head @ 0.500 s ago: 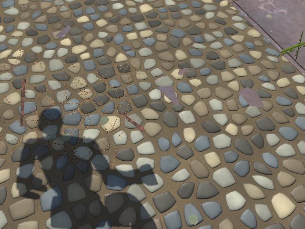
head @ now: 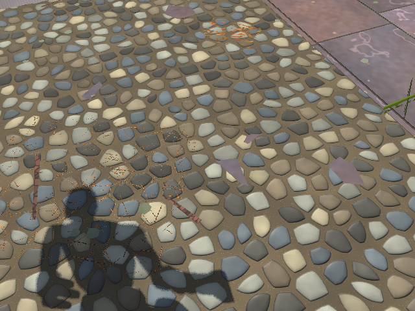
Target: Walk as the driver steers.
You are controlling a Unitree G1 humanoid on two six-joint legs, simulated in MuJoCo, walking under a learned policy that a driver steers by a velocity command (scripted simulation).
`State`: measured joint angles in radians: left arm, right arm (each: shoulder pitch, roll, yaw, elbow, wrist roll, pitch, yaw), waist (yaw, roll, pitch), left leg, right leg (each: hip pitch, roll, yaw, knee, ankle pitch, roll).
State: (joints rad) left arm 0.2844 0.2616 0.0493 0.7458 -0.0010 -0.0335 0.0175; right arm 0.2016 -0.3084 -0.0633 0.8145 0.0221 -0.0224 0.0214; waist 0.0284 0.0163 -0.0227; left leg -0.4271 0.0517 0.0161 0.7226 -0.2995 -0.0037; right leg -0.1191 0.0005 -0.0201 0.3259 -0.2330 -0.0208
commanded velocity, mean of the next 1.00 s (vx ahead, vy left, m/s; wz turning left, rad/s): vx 0.13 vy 0.00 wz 0.12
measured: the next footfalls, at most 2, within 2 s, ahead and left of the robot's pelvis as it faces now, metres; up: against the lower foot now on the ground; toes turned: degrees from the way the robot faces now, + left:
left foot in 0.12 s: +0.10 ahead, +0.14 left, +0.00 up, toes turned +7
right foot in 0.56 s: +0.31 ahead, -0.04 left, +0.00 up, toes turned +8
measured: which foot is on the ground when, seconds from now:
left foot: up 0.00-0.10, down 0.12-1.00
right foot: down 0.00-0.14, up 0.16-0.54, down 0.56-1.00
